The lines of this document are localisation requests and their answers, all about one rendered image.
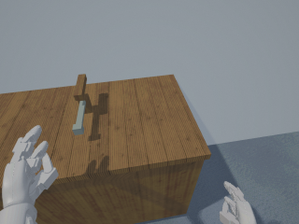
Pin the tap lever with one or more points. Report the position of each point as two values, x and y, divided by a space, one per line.
78 127

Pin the right robot hand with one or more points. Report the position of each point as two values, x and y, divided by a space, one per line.
241 211

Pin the counter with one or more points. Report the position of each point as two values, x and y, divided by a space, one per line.
138 159

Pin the left robot hand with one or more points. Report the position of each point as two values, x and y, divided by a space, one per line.
21 171

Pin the robot left forearm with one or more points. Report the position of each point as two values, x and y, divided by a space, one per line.
18 213

